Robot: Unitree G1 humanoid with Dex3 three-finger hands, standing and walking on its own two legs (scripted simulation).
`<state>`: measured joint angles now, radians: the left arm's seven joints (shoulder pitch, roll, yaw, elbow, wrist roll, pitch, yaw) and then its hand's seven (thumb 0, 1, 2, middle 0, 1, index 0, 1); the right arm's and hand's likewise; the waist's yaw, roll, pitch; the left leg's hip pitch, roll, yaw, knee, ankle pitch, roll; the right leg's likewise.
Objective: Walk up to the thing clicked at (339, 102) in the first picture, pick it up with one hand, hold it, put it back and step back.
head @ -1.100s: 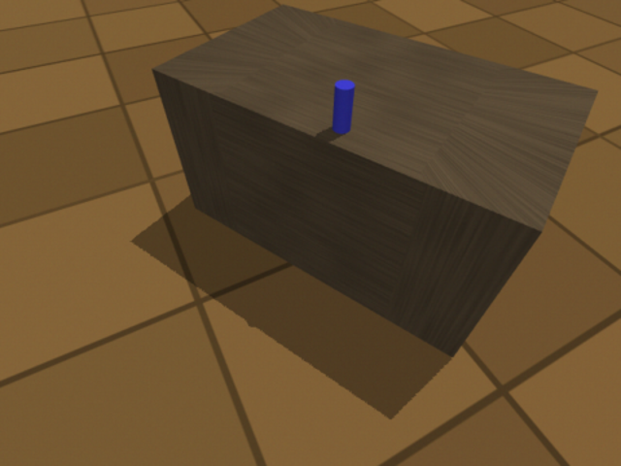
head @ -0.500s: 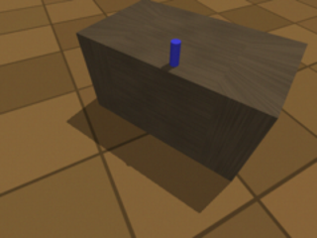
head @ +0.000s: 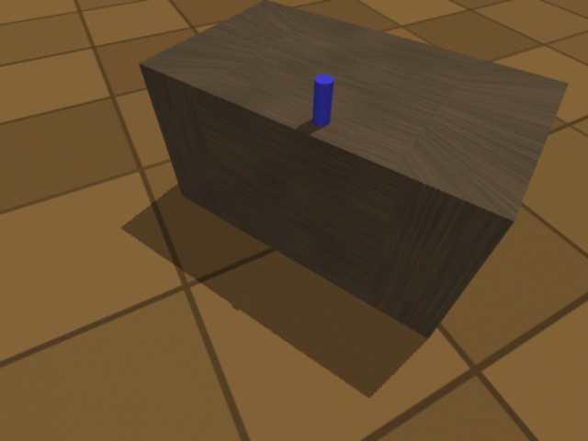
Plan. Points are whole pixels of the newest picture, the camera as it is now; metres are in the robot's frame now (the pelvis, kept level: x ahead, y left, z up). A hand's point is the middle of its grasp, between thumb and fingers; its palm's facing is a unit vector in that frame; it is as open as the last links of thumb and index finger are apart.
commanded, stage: stand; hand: left
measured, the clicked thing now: (322, 101) +0.94 -0.07 -0.07
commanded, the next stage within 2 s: walk up in 0.02 s
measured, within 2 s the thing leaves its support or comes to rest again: neither
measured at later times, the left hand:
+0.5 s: hand (159, 406) +0.20 +0.22 -0.14, palm faces -0.23 -0.87 -0.43, open 7.4 cm
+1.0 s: hand (184, 251) +0.50 +0.23 -0.15, palm faces -0.46 -0.76 -0.45, open 7.4 cm
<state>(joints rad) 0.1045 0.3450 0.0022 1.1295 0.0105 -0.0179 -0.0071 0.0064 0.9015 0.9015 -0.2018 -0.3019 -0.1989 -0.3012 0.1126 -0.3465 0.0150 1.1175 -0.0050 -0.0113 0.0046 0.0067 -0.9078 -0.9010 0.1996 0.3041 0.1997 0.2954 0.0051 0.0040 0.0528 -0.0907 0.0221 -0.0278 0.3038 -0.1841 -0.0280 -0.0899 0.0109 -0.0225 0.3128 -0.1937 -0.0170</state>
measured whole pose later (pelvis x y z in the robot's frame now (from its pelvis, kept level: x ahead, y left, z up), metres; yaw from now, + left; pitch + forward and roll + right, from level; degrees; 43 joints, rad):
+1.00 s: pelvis +0.31 +0.00 -0.02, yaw -26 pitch -2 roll +0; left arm 0.32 0.46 0.05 0.83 0.00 -0.08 0.00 0.01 0.90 0.90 -0.20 -0.30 -0.20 -0.30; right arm 0.29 -0.39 -0.05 0.72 -0.03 -0.03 0.08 0.01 -0.91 -0.90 0.20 0.30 0.20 0.30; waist -0.04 0.00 0.11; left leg -0.27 0.05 0.13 0.58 -0.26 0.03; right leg -0.48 -0.03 -0.04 0.98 -0.42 -0.02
